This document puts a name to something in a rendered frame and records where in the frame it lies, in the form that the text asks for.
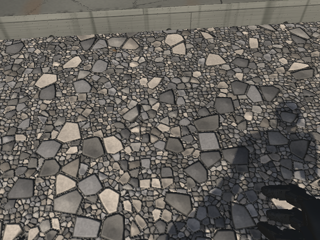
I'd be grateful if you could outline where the robot right hand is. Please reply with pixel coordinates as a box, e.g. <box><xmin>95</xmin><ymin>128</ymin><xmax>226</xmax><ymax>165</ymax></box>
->
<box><xmin>257</xmin><ymin>183</ymin><xmax>320</xmax><ymax>240</ymax></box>

